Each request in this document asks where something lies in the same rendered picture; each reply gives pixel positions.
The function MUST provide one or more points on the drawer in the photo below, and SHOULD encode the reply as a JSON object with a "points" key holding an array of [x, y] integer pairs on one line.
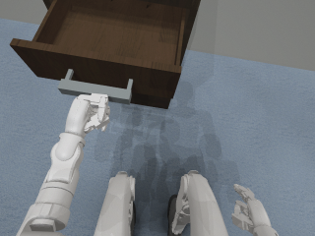
{"points": [[108, 42]]}

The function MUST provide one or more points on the handle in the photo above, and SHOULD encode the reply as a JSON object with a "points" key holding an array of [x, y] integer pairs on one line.
{"points": [[76, 88]]}

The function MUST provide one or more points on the robot right forearm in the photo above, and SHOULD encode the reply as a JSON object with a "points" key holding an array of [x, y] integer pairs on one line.
{"points": [[264, 230]]}

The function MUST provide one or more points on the robot left hand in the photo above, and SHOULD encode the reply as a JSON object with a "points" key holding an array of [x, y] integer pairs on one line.
{"points": [[85, 107]]}

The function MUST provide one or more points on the robot right hand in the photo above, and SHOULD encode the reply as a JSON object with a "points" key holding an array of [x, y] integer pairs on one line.
{"points": [[250, 215]]}

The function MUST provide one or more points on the left robot thigh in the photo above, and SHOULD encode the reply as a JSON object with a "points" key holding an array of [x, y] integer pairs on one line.
{"points": [[113, 219]]}

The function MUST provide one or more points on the right robot foot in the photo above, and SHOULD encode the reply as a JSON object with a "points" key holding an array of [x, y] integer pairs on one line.
{"points": [[171, 210]]}

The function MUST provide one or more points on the robot left forearm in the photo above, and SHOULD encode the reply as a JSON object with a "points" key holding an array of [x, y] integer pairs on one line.
{"points": [[50, 212]]}

